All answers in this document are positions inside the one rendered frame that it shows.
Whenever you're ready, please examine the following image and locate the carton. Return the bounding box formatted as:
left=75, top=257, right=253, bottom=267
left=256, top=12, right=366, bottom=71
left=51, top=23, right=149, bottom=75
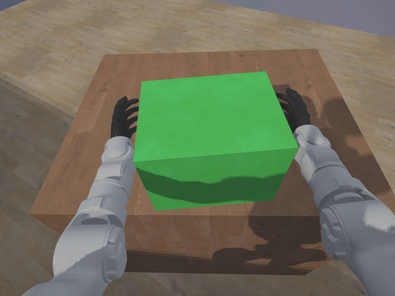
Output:
left=133, top=72, right=299, bottom=211

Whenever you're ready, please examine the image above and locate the right robot hand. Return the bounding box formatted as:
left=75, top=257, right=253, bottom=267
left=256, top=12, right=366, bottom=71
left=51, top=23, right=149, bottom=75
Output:
left=275, top=88, right=311, bottom=134

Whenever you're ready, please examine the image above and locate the left robot hand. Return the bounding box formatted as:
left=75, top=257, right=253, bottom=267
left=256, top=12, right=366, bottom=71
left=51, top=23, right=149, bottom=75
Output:
left=110, top=96, right=139, bottom=139

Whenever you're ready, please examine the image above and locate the pedestal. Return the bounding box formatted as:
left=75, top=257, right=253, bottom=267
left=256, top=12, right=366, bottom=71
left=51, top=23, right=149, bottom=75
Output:
left=29, top=49, right=395, bottom=276

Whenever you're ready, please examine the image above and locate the left robot forearm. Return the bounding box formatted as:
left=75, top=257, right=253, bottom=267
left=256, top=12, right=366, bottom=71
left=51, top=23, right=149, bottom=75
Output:
left=52, top=136, right=136, bottom=272

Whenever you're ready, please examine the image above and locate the right robot forearm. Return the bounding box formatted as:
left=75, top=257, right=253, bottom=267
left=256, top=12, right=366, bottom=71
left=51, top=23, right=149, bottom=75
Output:
left=293, top=125, right=395, bottom=219

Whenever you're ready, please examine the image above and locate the robot left upper arm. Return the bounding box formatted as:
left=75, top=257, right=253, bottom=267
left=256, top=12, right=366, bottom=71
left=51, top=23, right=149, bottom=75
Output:
left=22, top=224, right=127, bottom=296

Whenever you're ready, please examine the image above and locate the robot right upper arm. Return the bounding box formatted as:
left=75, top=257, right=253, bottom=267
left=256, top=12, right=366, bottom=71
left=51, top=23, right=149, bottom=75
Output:
left=320, top=200, right=395, bottom=296

